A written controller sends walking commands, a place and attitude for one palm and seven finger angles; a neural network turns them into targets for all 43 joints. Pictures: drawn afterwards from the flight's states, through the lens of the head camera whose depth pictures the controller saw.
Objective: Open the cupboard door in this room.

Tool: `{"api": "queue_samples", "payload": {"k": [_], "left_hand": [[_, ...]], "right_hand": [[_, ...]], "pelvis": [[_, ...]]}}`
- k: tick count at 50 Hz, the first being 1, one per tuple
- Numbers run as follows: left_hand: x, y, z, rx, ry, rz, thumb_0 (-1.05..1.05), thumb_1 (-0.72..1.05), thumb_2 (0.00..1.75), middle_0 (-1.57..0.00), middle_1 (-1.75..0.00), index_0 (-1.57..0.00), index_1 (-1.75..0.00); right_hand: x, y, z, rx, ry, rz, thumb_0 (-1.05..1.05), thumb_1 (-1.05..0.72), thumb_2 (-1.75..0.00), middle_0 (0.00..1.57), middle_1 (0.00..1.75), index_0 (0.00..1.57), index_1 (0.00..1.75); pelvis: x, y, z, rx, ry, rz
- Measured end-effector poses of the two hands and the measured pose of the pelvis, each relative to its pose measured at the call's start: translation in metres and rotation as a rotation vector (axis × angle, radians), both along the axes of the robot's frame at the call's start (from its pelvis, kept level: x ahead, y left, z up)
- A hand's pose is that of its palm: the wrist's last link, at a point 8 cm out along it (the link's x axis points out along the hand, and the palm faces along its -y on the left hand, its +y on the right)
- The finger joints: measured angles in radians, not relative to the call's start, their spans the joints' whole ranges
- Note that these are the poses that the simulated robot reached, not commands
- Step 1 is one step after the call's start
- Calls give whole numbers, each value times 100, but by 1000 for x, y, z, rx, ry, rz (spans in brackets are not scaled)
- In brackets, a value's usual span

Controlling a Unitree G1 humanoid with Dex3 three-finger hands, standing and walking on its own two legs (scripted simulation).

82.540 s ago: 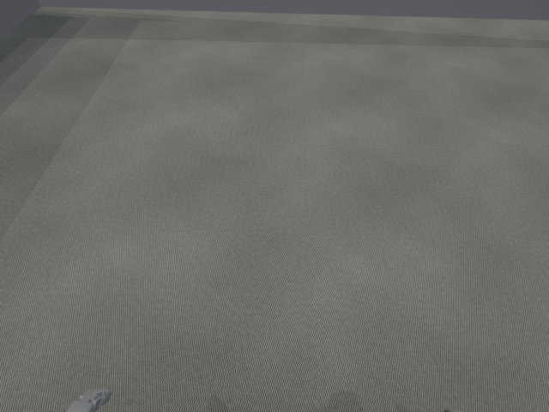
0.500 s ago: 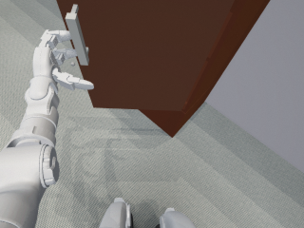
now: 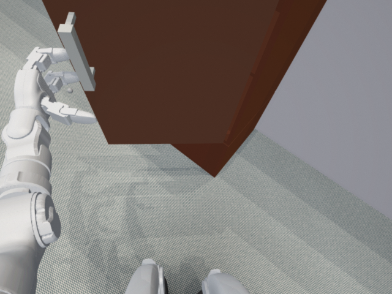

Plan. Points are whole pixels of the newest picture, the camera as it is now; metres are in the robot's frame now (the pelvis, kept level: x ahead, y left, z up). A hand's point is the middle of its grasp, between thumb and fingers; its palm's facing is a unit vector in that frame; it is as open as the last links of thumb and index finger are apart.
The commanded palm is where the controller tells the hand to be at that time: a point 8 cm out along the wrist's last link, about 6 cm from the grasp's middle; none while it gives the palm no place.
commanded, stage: move the hooked fingers beside the handle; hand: left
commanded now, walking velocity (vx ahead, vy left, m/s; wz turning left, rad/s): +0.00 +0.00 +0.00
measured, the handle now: (81, 54) +0.58 +0.21 +0.09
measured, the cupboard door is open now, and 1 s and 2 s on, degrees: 42 42 42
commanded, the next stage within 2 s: slide the fingers in behind the handle in 1.50 s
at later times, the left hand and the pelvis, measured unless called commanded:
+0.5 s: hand (52, 93) +0.49 +0.25 +0.09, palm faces +0.05 -1.00 -0.01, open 14.0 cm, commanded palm +0.47 +0.29 +0.08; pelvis +0.00 +0.00 +0.00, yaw +0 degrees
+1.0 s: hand (46, 96) +0.48 +0.26 +0.08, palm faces +0.03 -1.00 +0.01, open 14.0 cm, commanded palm +0.46 +0.30 +0.08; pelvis -0.01 +0.01 +0.00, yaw +0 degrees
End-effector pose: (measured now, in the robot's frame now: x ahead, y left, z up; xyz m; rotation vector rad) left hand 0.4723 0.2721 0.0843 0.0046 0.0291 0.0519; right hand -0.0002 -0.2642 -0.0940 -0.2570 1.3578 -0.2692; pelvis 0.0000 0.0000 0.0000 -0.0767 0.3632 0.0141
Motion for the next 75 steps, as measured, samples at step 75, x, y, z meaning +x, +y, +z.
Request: {"api": "queue_samples", "payload": {"k": [75], "left_hand": [[-18,42,3,-23,-7,-9,-1,-50,30,-30,-120,-30,-120]], "right_hand": [[0,10,9,-35,-17,-1,1,-91,-89,21,30,20,30]], "pelvis": [[-4,14,3,-13,-16,-6]]}}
